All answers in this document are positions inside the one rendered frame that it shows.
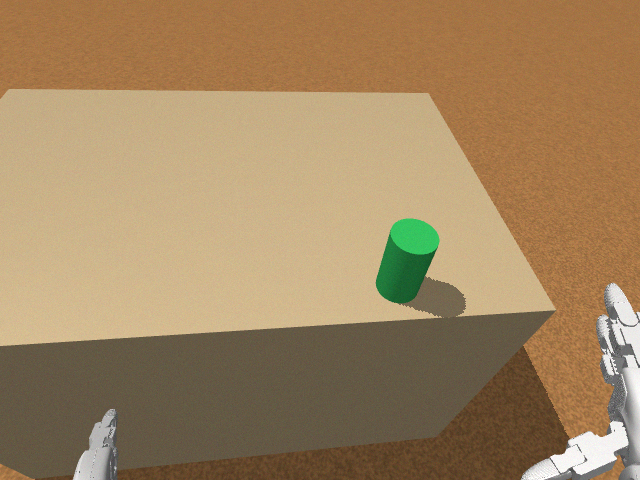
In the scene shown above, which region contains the left robot hand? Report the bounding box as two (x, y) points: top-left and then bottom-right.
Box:
(73, 409), (118, 480)

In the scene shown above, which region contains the right robot arm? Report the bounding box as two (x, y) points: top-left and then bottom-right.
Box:
(619, 462), (640, 480)

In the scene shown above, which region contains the right robot hand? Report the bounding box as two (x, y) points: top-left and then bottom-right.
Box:
(521, 283), (640, 480)

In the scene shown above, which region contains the can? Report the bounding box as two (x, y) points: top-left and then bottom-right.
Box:
(376, 219), (439, 303)

